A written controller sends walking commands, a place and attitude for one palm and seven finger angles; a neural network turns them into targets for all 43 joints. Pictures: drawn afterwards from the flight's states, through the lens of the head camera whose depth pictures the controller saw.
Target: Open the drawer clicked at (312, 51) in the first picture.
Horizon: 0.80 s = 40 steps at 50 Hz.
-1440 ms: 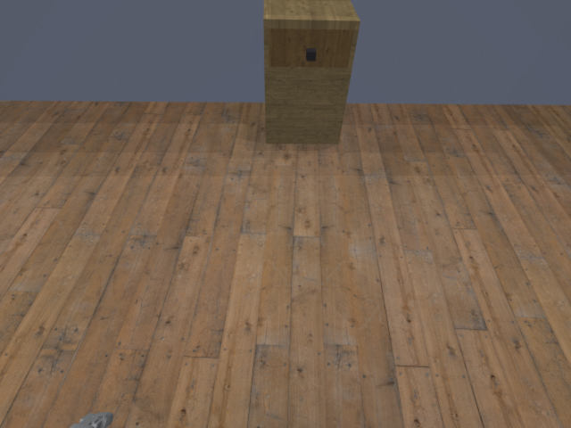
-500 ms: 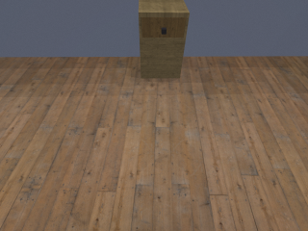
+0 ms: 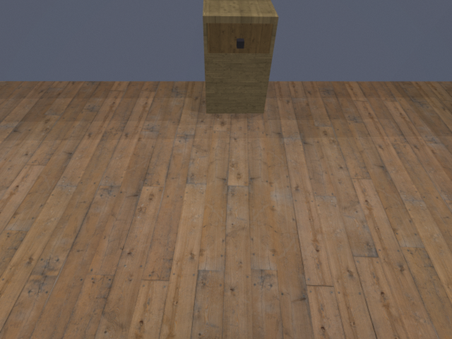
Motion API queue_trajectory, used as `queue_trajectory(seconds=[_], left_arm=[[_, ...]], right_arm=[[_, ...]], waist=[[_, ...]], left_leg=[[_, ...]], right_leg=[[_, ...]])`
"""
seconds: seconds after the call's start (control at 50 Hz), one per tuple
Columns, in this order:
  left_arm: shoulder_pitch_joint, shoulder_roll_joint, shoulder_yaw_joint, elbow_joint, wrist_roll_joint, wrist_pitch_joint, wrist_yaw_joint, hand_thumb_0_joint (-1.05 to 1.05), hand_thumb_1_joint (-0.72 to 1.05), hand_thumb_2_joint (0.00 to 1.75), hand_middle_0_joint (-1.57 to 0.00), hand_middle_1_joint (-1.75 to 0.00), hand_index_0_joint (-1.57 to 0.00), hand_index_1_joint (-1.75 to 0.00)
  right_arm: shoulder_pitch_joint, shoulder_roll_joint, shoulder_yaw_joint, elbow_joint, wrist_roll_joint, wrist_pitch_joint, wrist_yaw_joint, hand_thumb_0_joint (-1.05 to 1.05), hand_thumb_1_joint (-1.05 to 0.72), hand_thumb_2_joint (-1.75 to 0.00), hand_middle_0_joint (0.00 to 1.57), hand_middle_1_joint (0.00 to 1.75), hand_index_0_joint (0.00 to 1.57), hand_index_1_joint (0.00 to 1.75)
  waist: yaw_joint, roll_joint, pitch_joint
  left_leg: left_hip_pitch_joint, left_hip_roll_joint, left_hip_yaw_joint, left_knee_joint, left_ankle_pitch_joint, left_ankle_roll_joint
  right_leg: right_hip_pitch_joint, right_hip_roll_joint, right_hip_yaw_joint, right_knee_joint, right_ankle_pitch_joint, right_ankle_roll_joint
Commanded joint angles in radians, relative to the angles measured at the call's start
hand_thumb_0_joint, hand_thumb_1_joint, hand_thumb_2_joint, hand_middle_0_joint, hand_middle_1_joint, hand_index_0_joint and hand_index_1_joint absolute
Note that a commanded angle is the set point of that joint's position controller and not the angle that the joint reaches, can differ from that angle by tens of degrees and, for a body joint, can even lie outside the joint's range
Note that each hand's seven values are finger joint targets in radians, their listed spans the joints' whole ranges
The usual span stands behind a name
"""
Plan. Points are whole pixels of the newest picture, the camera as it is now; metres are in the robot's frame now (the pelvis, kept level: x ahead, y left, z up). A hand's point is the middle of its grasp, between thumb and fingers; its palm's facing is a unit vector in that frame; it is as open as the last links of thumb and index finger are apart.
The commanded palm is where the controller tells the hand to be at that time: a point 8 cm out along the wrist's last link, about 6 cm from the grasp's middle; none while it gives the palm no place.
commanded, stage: look at it before walking up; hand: left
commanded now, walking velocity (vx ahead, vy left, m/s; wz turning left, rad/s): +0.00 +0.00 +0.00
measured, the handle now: (240, 42) +1.72 +0.00 -0.23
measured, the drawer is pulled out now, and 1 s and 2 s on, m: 0.00 0.00 0.00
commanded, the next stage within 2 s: walk to a spot facing it in 0.10 s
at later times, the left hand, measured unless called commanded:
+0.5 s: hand out of the picture +0.05 +0.19 -0.19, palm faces -0.09 -0.97 -0.23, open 7.4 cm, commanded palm none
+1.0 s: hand (142, 309) +0.22 +0.20 -0.20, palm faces -0.18 -0.97 -0.16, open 7.4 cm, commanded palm none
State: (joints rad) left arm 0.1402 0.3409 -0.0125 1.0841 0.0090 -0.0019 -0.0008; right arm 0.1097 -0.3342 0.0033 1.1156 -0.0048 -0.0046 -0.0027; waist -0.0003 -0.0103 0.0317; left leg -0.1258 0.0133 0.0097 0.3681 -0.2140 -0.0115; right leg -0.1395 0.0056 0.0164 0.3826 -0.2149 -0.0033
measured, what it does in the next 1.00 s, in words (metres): walks ahead, turning right: left foot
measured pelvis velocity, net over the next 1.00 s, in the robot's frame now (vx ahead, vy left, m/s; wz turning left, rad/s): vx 0.23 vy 0.01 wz -0.29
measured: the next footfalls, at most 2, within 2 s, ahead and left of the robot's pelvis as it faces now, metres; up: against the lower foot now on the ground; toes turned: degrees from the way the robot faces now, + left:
left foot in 0.90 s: +0.35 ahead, +0.09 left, +0.00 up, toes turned -6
right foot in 1.36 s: +0.44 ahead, -0.19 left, +0.00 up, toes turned -31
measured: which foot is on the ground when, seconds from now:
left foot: down 0.00-0.52, up 0.54-0.88, down 0.90-1.00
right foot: down 0.00-0.90, up 0.92-1.00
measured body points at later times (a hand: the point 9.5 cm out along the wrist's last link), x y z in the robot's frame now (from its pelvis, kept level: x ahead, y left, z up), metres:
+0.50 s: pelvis +0.05 -0.01 -0.02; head +0.05 -0.02 +0.43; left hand +0.06 +0.24 -0.17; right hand +0.04 -0.27 -0.17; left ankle -0.01 +0.13 -0.75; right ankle +0.01 -0.11 -0.75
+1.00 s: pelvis +0.23 +0.01 -0.02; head +0.26 +0.03 +0.42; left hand +0.23 +0.25 -0.19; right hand +0.28 -0.23 -0.15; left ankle +0.31 +0.09 -0.75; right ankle +0.08 -0.08 -0.66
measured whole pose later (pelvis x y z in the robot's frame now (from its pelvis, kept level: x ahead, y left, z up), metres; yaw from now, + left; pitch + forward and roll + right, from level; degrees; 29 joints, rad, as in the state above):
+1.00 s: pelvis +0.23 +0.01 -0.02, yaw -16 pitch -1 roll +0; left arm 0.40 0.19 0.06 1.11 0.02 -0.01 0.00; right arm 0.14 -0.13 -0.03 0.98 -0.02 -0.07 0.00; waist 0.04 -0.06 0.06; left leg -0.36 0.07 0.18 0.65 -0.26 0.04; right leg -0.32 0.00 0.02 1.20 -0.43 -0.04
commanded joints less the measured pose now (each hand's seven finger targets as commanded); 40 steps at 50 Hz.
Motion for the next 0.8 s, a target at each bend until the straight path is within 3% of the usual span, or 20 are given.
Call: queue_trajectory(seconds=[0.0,0.12,0.18,0.22,0.28,0.36,0.38,0.4,0.42,0.44,0.46,0.48,0.5,0.52,0.54,0.56,0.58,0.64,0.72,0.78], left_arm=[[-0.037,0.209,0.045,-0.061,0.002,-0.027,0.012,0.0,0.9,0.9,-0.2,-0.3,-0.2,-0.3],[-0.036,0.209,0.045,-0.06,0.002,-0.027,0.013,0.0,0.9,0.9,-0.2,-0.3,-0.2,-0.3],[-0.038,0.208,0.044,-0.058,0.002,-0.025,0.012,0.0,0.9,0.9,-0.2,-0.3,-0.2,-0.3],[0.031,0.087,0.021,-0.029,0.002,-0.004,0.014,0.0,0.9,0.9,-0.2,-0.3,-0.2,-0.3],[0.067,0.088,0.033,-0.048,0.011,0.016,-0.003,0.0,0.9,0.9,-0.2,-0.3,-0.2,-0.3],[0.113,0.054,0.053,-0.096,0.016,0.007,-0.02,0.0,0.9,0.9,-0.2,-0.3,-0.2,-0.3],[0.123,0.029,0.054,-0.105,0.015,0.0,-0.023,0.0,0.9,0.9,-0.2,-0.3,-0.2,-0.3],[0.128,0.005,0.056,-0.115,0.015,-0.007,-0.026,0.0,0.9,0.9,-0.2,-0.3,-0.2,-0.3],[0.123,-0.007,0.058,-0.124,0.015,-0.013,-0.028,0.0,0.9,0.9,-0.2,-0.3,-0.2,-0.3],[0.136,-0.014,0.062,-0.124,0.015,-0.018,-0.03,0.0,0.9,0.9,-0.2,-0.3,-0.2,-0.3],[0.197,-0.025,0.066,-0.105,0.017,-0.025,-0.029,0.0,0.9,0.9,-0.2,-0.3,-0.2,-0.3],[0.311,0.001,0.079,-0.069,0.021,-0.036,-0.024,0.0,0.9,0.9,-0.2,-0.3,-0.2,-0.3],[0.455,0.103,0.103,-0.021,0.021,-0.049,-0.007,0.0,0.9,0.9,-0.2,-0.3,-0.2,-0.3],[0.545,0.102,0.098,0.007,0.006,-0.057,0.009,0.0,0.9,0.9,-0.2,-0.3,-0.2,-0.3],[0.54,0.068,0.091,0.008,0.009,-0.057,0.02,0.0,0.9,0.9,-0.2,-0.3,-0.2,-0.3],[0.501,0.046,0.086,-0.003,0.016,-0.056,0.024,0.0,0.9,0.9,-0.2,-0.3,-0.2,-0.3],[0.465,0.023,0.082,-0.014,0.02,-0.06,0.026,0.0,0.9,0.9,-0.2,-0.3,-0.2,-0.3],[0.383,-0.01,0.074,-0.026,0.021,-0.069,0.025,0.0,0.9,0.9,-0.2,-0.3,-0.2,-0.3],[0.364,-0.021,0.075,-0.012,0.02,-0.074,0.029,0.0,0.9,0.9,-0.2,-0.3,-0.2,-0.3],[0.34,-0.007,0.089,-0.004,0.02,-0.07,0.028,0.0,0.9,0.9,-0.2,-0.3,-0.2,-0.3]], right_arm=[[-0.052,-0.209,-0.039,-0.066,-0.002,-0.029,-0.01,0.0,-0.9,-0.9,0.2,0.3,0.2,0.3],[-0.051,-0.212,-0.038,-0.065,-0.002,-0.03,-0.011,0.0,-0.9,-0.9,0.2,0.3,0.2,0.3],[-0.057,-0.211,-0.038,-0.065,-0.001,-0.029,-0.011,0.0,-0.9,-0.9,0.2,0.3,0.2,0.3],[0.014,-0.089,-0.01,-0.038,-0.01,-0.012,-0.007,0.0,-0.9,-0.9,0.2,0.3,0.2,0.3],[0.052,-0.102,-0.026,-0.049,-0.018,0.001,-0.003,0.0,-0.9,-0.9,0.2,0.3,0.2,0.3],[0.115,-0.135,-0.056,-0.078,-0.017,-0.009,-0.006,0.0,-0.9,-0.9,0.2,0.3,0.2,0.3],[0.136,-0.143,-0.064,-0.082,-0.016,-0.015,-0.008,0.0,-0.9,-0.9,0.2,0.3,0.2,0.3],[0.149,-0.147,-0.072,-0.086,-0.014,-0.023,-0.01,0.0,-0.9,-0.9,0.2,0.3,0.2,0.3],[0.166,-0.133,-0.074,-0.086,-0.014,-0.029,-0.01,0.0,-0.9,-0.9,0.2,0.3,0.2,0.3],[0.166,-0.12,-0.075,-0.086,-0.014,-0.031,-0.01,0.0,-0.9,-0.9,0.2,0.3,0.2,0.3],[0.151,-0.102,-0.071,-0.091,-0.015,-0.033,-0.011,0.0,-0.9,-0.9,0.2,0.3,0.2,0.3],[0.12,-0.062,-0.064,-0.107,-0.013,-0.036,-0.01,0.0,-0.9,-0.9,0.2,0.3,0.2,0.3],[0.049,0.01,-0.049,-0.16,-0.008,-0.047,-0.003,0.0,-0.9,-0.9,0.2,0.3,0.2,0.3],[-0.059,-0.013,-0.047,-0.201,-0.015,-0.055,-0.002,0.0,-0.9,-0.9,0.2,0.3,0.2,0.3],[-0.09,0.005,-0.05,-0.207,-0.015,-0.058,-0.004,0.0,-0.9,-0.9,0.2,0.3,0.2,0.3],[-0.081,0.025,-0.05,-0.201,-0.015,-0.06,-0.003,0.0,-0.9,-0.9,0.2,0.3,0.2,0.3],[-0.063,0.037,-0.051,-0.191,-0.017,-0.059,0.003,0.0,-0.9,-0.9,0.2,0.3,0.2,0.3],[-0.018,0.075,-0.059,-0.176,-0.013,-0.037,0.017,0.0,-0.9,-0.9,0.2,0.3,0.2,0.3],[-0.043,0.101,-0.061,-0.202,-0.005,-0.037,0.033,0.0,-0.9,-0.9,0.2,0.3,0.2,0.3],[-0.029,0.103,-0.063,-0.207,-0.001,-0.052,0.033,0.0,-0.9,-0.9,0.2,0.3,0.2,0.3]], waist=[[0.001,0.007,-0.067],[0.002,0.019,-0.077],[0.005,0.016,-0.049],[0.002,0.006,-0.062],[0.003,0.018,0.04],[-0.006,0.092,0.096],[-0.009,0.134,0.095],[-0.008,0.182,0.084],[-0.012,0.179,0.074],[-0.001,0.164,0.072],[0.032,0.121,0.061],[0.08,-0.006,0.019],[0.128,-0.352,0.022],[0.169,-0.324,0.059],[0.149,-0.151,0.086],[0.117,-0.062,0.084],[0.091,-0.035,0.063],[0.029,-0.083,0.081],[0.015,-0.11,0.103],[0.008,-0.137,0.083]], left_leg=[[0.022,0.109,-0.092,-0.05,0.162,0.036],[0.03,0.112,-0.094,-0.054,0.187,0.037],[0.02,0.112,-0.093,-0.062,0.164,0.037],[0.027,0.105,-0.06,-0.04,0.03,0.017],[-0.049,0.113,-0.063,-0.047,-0.297,0.031],[-0.044,0.203,-0.154,-0.074,-0.423,0.095],[-0.024,0.248,-0.198,-0.094,-0.407,0.121],[0.015,0.29,-0.209,-0.094,-0.331,0.144],[0.033,0.306,-0.192,-0.065,-0.216,0.158],[0.002,0.302,-0.15,-0.019,-0.139,0.153],[-0.062,0.262,-0.08,0.097,-0.057,0.121],[-0.214,0.173,0.036,0.322,-0.023,0.063],[-0.52,0.032,0.171,0.634,-0.233,-0.002],[-0.625,0.038,0.061,0.754,-0.372,0.001],[-0.683,0.068,0.026,0.817,-0.339,-0.004],[-0.696,0.097,0.013,0.824,-0.29,-0.008],[-0.669,0.107,0.019,0.795,-0.252,-0.015],[-0.567,0.107,0.054,0.704,-0.133,-0.035],[-0.458,0.096,0.072,0.498,-0.015,-0.025],[-0.286,0.059,0.098,0.342,0.006,-0.004]], right_leg=[[-0.004,-0.126,0.1,-0.06,0.18,-0.029],[0.011,-0.124,0.097,-0.056,0.196,-0.027],[-0.003,-0.125,0.095,-0.064,0.175,-0.026],[-0.02,-0.111,0.102,-0.059,0.021,-0.014],[-0.14,-0.071,0.131,-0.039,-0.282,-0.032],[-0.271,0.0,0.083,0.145,-0.288,-0.042],[-0.298,0.023,0.035,0.227,-0.237,-0.036],[-0.323,0.023,-0.02,0.282,-0.199,-0.027],[-0.32,0.004,-0.042,0.29,-0.213,-0.021],[-0.273,-0.006,-0.052,0.266,-0.218,-0.022],[-0.157,-0.007,-0.055,0.174,-0.156,-0.032],[0.043,-0.069,0.081,0.055,-0.083,-0.071],[0.235,-0.288,0.465,-0.093,0.067,-0.171],[0.238,-0.353,0.615,-0.12,0.295,-0.23],[0.254,-0.37,0.583,-0.088,0.4,-0.282],[0.259,-0.347,0.511,-0.062,0.377,-0.287],[0.237,-0.315,0.44,-0.062,0.34,-0.262],[0.079,-0.254,0.305,-0.138,0.241,-0.217],[-0.007,-0.205,0.225,-0.167,0.224,-0.173],[-0.033,-0.187,0.191,-0.131,0.247,-0.143]])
